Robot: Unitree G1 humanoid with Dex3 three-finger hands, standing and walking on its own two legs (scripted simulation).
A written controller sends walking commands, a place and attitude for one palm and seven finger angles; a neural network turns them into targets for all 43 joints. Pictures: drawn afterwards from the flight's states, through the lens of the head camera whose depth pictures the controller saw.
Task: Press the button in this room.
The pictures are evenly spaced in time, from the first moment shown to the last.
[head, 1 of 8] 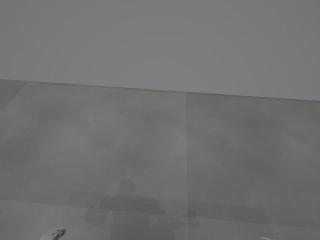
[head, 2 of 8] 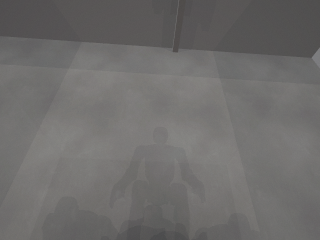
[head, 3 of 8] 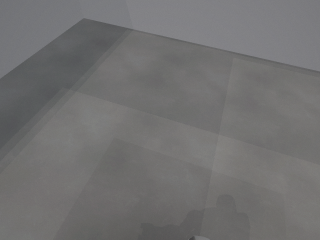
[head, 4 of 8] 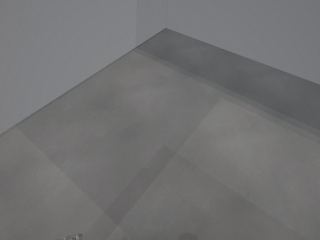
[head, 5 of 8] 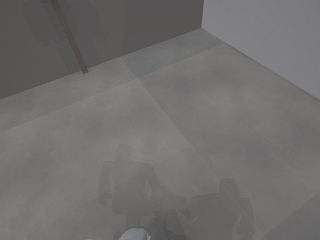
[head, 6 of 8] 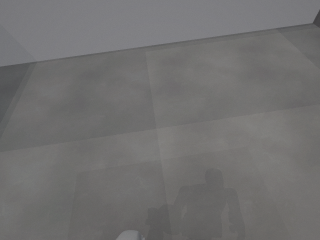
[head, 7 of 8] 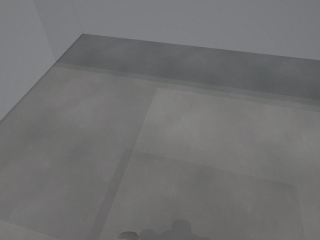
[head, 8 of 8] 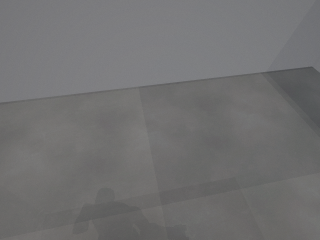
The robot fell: no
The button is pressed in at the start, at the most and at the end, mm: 0 0 0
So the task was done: no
